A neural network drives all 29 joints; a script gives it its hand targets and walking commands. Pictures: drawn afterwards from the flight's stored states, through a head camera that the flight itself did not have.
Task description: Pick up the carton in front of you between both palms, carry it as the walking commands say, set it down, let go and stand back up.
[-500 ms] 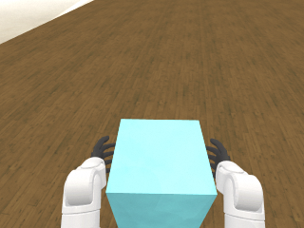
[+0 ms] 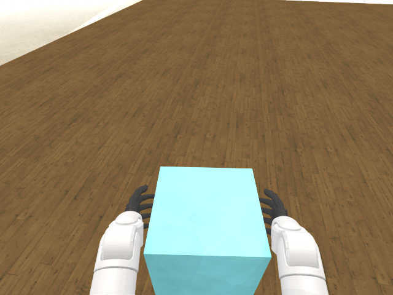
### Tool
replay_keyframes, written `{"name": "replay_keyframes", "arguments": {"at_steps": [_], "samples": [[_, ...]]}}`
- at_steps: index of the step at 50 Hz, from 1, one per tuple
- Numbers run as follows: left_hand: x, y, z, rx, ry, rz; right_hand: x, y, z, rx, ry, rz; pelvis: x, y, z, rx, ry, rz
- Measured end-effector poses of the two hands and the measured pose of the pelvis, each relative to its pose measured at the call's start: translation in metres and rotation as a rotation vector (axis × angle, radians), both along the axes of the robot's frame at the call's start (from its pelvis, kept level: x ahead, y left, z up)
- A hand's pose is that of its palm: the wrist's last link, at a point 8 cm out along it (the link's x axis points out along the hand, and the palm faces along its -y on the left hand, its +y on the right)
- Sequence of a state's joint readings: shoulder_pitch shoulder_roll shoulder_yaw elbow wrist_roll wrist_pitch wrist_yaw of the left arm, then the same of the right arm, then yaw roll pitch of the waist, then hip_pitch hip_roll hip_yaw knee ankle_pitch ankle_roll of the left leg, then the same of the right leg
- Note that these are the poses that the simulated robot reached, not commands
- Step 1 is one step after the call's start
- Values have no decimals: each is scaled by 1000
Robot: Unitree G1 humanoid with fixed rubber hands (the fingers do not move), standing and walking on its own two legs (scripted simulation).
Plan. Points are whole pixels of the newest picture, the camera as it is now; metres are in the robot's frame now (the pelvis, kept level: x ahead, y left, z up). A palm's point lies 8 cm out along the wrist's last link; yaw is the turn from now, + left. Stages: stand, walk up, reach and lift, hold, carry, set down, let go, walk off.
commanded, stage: carry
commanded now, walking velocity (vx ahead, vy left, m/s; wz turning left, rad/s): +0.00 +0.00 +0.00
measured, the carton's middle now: (204, 236) +0.29 +0.00 -0.03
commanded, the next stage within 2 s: hold in 0.42 s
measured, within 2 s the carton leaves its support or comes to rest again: neither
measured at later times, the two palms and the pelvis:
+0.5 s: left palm (128, 224) +0.27 +0.16 +0.04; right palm (275, 228) +0.27 -0.14 +0.04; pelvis -0.02 +0.01 +0.00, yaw +1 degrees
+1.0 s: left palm (118, 230) +0.26 +0.18 +0.03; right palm (258, 217) +0.30 -0.11 +0.03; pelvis -0.05 -0.02 -0.01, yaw +9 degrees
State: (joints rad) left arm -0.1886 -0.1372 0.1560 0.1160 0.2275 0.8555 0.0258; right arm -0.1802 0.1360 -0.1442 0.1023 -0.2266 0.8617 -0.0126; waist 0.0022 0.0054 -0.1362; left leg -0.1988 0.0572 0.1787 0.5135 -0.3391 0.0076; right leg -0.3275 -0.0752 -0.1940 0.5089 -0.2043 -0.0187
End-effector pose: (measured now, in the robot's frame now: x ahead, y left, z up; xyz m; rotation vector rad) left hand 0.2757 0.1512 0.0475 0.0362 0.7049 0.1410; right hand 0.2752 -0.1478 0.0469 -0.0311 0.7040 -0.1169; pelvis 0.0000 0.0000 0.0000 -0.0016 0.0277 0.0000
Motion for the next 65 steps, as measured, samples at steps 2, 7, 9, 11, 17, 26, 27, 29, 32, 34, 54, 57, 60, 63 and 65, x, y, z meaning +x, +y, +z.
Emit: {"name": "replay_keyframes", "arguments": {"at_steps": [2, 7, 9, 11, 17, 26, 27, 29, 32, 34, 54, 57, 60, 63, 65], "samples": [[1, 0, -4, 5, -3, -5, 1, 0, -4, -3, -3, 2, -3, 0, 0, 1, -1, 0], [5, 0, -10, 7, -24, -8, 4, 0, -10, -4, -24, 1, -11, 1, 0, 3, -1, -1], [6, 1, -10, 5, -38, -7, 5, 1, -10, -3, -38, 1, -13, 2, 0, 3, 0, 0], [6, 1, -9, 5, -51, -6, 6, 1, -9, -3, -51, 1, -14, 2, 0, 4, 2, 0], [4, 4, -3, 4, -69, -1, 4, 4, -3, 0, -69, 1, -14, 4, 0, 3, 5, 3], [-10, 9, -5, 17, -35, -7, -8, 9, -5, -13, -36, 16, -18, 7, 6, -6, -90, 29], [-12, 11, -5, 18, -33, -3, -9, 11, -5, -12, -34, 21, -19, 7, 7, -6, -102, 32], [-17, 14, -4, 16, -34, 13, -10, 14, -5, -13, -35, 36, -22, 6, 8, -3, -120, 45], [-25, 19, -3, 16, -39, 37, -11, 19, -4, -11, -41, 59, -26, 4, 8, 0, -141, 54], [-30, 21, -2, 15, -43, 50, -12, 21, -3, -10, -44, 71, -28, 3, 8, 1, -152, 60], [-7, 39, -43, 4, -6, 166, 43, 44, -44, 47, -2, 131, -53, -23, -14, 9, -79, 171], [-1, 43, -72, 13, 10, 163, 50, 48, -73, 31, 11, 148, -56, -25, -21, 2, 7, 178], [6, 44, -107, 25, 15, 146, 54, 48, -111, 14, 14, 153, -60, -26, -30, -8, 109, 182], [14, 42, -147, 29, 9, 128, 55, 45, -152, 4, 7, 144, -63, -25, -44, -18, 222, 183], [19, 40, -173, 22, 1, 118, 56, 43, -178, 3, -1, 130, -65, -24, -55, -25, 297, 182]]}}
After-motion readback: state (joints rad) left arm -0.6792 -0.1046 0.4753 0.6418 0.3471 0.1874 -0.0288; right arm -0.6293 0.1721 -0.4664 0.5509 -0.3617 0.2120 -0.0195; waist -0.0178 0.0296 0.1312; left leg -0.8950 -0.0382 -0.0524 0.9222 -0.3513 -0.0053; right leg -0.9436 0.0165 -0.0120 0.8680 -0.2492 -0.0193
